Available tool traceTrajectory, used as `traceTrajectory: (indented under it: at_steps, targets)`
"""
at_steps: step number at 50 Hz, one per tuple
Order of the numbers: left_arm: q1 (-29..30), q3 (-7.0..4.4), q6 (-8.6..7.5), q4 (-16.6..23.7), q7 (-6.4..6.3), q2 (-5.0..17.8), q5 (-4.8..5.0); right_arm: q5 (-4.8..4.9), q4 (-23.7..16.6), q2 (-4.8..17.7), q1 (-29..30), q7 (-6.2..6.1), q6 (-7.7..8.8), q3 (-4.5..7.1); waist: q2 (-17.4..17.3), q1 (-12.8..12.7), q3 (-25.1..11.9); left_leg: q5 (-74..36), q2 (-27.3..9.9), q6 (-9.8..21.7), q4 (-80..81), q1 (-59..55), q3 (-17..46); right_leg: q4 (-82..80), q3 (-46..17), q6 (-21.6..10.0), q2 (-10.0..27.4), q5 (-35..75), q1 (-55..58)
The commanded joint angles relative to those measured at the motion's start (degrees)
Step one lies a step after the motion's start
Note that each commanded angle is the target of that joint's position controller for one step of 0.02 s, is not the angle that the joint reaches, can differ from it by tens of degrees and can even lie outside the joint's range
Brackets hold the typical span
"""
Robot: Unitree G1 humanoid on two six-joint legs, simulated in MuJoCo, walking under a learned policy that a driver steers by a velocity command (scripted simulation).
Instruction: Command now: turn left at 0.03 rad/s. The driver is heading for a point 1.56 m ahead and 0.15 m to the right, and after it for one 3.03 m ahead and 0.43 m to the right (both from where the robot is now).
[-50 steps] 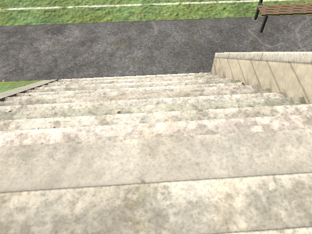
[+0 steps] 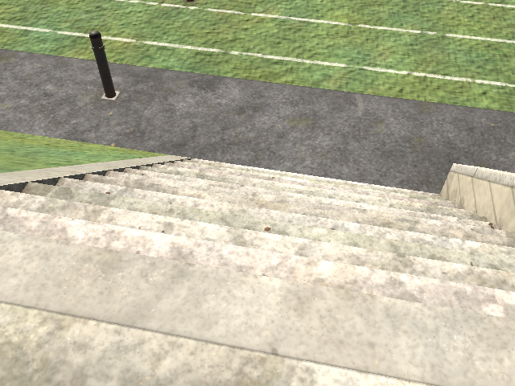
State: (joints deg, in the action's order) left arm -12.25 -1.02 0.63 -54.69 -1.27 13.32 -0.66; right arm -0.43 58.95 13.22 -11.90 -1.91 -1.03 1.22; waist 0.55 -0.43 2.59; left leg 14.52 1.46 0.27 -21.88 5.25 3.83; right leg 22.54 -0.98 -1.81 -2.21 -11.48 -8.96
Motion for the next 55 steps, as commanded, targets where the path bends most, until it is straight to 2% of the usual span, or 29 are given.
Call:
traceTrajectory:
  at_steps: [1, 16, 33, 34, 37, 38, 39, 40, 41, 42, 44, 45, 46, 47, 48, 49, 50, 51, 53, 55]
  targets:
    - [-1.3, -1.14, -0.31, 0.1, -0.11, 5.7, -0.01, -0.02, 0.1, 5.7, -1.1, -0.28, 0.71, 0.57, -2.6, -0.1, 0.4, -7.6, -5.7, 2.1, 4.8, 3.6, 5.1, -3.7, -5.8, -1.2, 6.1, 5.8, 1.2]
    - [-4.0, 0.03, -0.34, -6.9, -0.30, 3.9, 0.03, 0.01, 4.9, 3.7, -3.7, -0.31, 1.21, -0.80, -0.9, -0.1, 1.5, -2.7, -5.3, 2.8, 6.0, 5.9, 5.1, -4.3, -5.8, -0.2, 6.0, 2.5, -0.1]
    - [-6.6, 0.71, -0.58, -10.0, -0.75, 1.5, 0.06, 0.00, 6.7, 1.3, -7.5, -0.53, 1.43, -1.42, -0.7, 0.0, 1.6, -5.2, -4.9, 2.8, 4.6, 6.1, 4.2, -3.3, -5.7, -0.3, 6.2, 3.9, -1.0]
    - [-7.1, 0.81, -0.50, -10.2, -0.74, 1.2, 0.01, -0.09, 6.8, 1.2, -8.1, -0.53, 1.39, -1.42, -0.8, 0.1, 0.4, -0.7, -4.5, 3.0, 5.2, 5.8, 4.2, -3.5, -5.4, -0.3, 5.7, -0.3, -0.6]
    - [-6.5, 0.08, 0.00, -9.0, -0.44, 2.2, -0.48, -0.30, 6.0, 3.7, -9.0, -0.37, 0.65, -0.16, -3.0, 0.6, 3.2, 22.7, -3.7, 5.8, 5.2, 9.1, 6.4, 1.4, -3.3, -2.1, 2.0, -20.2, -6.2]
    - [-5.5, 0.04, 0.03, -8.2, -0.19, 1.9, -0.77, -0.38, 5.7, 3.8, -10.0, -0.24, 0.48, 0.11, -3.7, 1.3, 5.7, 28.6, -4.9, 7.2, 6.2, 10.0, 8.9, 3.5, -3.1, -2.5, 1.3, -23.6, -10.1]
    - [-4.2, 0.24, -0.22, -7.2, 0.08, 0.6, -1.01, -0.40, 5.9, 4.0, -11.8, -0.23, 0.51, 0.37, -5.4, 2.2, 7.2, 31.9, -7.3, 8.8, 8.0, 8.8, 12.9, 7.0, -2.0, -2.5, 0.5, -22.9, -13.9]
    - [-3.1, 0.54, -0.75, -6.1, 0.40, -1.0, -1.32, -0.45, 6.3, 4.7, -13.9, -0.28, 0.67, 0.86, -8.3, 2.9, 7.4, 33.7, -11.0, 10.7, 11.0, 6.4, 18.1, 12.1, 0.8, -2.1, -0.4, -18.0, -16.7]
    - [-2.4, 0.65, -1.43, -5.2, 0.66, -1.5, -1.78, -0.57, 6.4, 5.6, -14.5, -0.28, 0.92, 1.43, -9.9, 3.0, 7.8, 32.7, -14.7, 12.6, 13.0, 5.6, 22.1, 16.1, 3.0, -1.8, 0.5, -13.0, -17.9]
    - [-1.7, 0.42, -2.14, -4.5, 0.88, -0.7, -1.78, -0.64, 6.0, 5.8, -14.0, -0.17, 1.25, 1.79, -8.8, 2.8, 7.7, 30.1, -16.1, 13.5, 13.7, 6.3, 23.1, 17.7, 2.9, -1.9, 1.9, -11.7, -17.8]
    - [-3.7, 0.03, -3.38, -4.0, 1.49, -0.3, -1.22, -0.64, 4.9, 6.1, -11.2, 0.16, 1.94, 2.23, -7.6, 0.4, 7.0, 25.6, -14.7, 12.7, 11.8, 8.7, 19.3, 13.4, 3.4, -2.6, 2.3, -12.7, -12.8]
    - [-7.8, -0.03, -3.87, -5.1, 1.63, -1.1, -0.77, -0.25, 4.0, 5.8, -8.7, 0.29, 2.18, 2.32, -7.3, -2.1, 7.1, 24.0, -12.5, 11.5, 9.3, 13.9, 15.9, 7.9, 4.4, -3.2, 1.3, -10.8, -4.7]
    - [-14.0, -0.37, -4.28, -7.2, 1.43, -1.1, -0.33, -0.11, 3.0, 4.7, -6.2, 0.38, 2.45, 2.20, -5.4, -4.9, 7.1, 21.7, -9.1, 9.8, 4.5, 20.8, 12.1, 2.5, 3.8, -3.4, 0.1, -9.4, 5.8]
    - [-20.4, -1.28, -4.77, -8.9, 0.82, 1.9, -0.71, -0.29, 1.4, 1.9, -3.9, 0.65, 3.19, 1.51, 2.7, -7.3, 6.3, 16.4, -4.1, 7.4, -8.0, 27.9, 5.2, -4.8, -7.4, -4.3, 7.0, -14.5, 14.3]
    - [-28.0, -3.07, -4.76, -10.5, 0.73, 8.4, -0.51, -0.23, -1.1, -1.6, -2.8, 1.22, 3.92, 0.63, 16.6, -8.8, 3.5, 14.6, 2.9, 5.1, -25.9, 36.7, -5.2, -14.9, -30.6, -8.5, 19.5, -28.9, 19.4]
    - [-27.0, -2.99, -4.21, -10.9, 0.68, 7.5, -0.44, -2.20, -1.8, 2.9, -2.0, 1.64, 4.21, 1.54, 10.8, -6.3, 6.3, 15.6, 0.1, 5.6, -35.9, 39.6, -3.8, -15.1, -35.6, -10.5, 23.5, -28.3, 15.4]
    - [-21.7, -2.30, -4.44, -8.9, 0.90, 4.9, -0.66, -2.37, -1.5, 2.3, -1.8, 2.23, 4.56, 1.54, 4.1, -3.6, 8.3, 10.6, -2.4, 6.0, -40.1, 39.9, -2.3, -14.7, -31.4, -10.3, 21.9, -24.9, 11.8]
    - [-18.0, -1.96, -4.91, -7.4, 1.05, 3.8, -0.74, -1.76, -1.1, 0.8, -2.4, 2.71, 5.04, 1.22, 2.0, -1.9, 8.2, 6.0, -3.9, 5.6, -40.9, 38.5, -2.0, -15.1, -26.1, -9.8, 19.6, -18.4, 9.7]
    - [-15.7, -1.28, -5.89, -6.5, 0.85, 2.1, -0.51, -1.80, -1.0, 1.1, -2.2, 3.48, 5.14, 1.55, 2.0, -0.3, 6.3, 0.6, -5.3, 4.4, -39.4, 36.5, -3.2, -15.9, -17.6, -8.6, 15.9, -6.1, 9.7]
    - [-19.0, -0.88, -6.40, -7.8, 0.58, 1.4, -0.41, -1.75, -1.5, 1.2, -1.4, 3.68, 4.48, 1.75, 3.4, -0.2, 4.2, -1.1, -4.6, 3.4, -39.0, 36.8, -5.5, -13.9, -11.7, -8.2, 14.0, 10.5, 12.3]
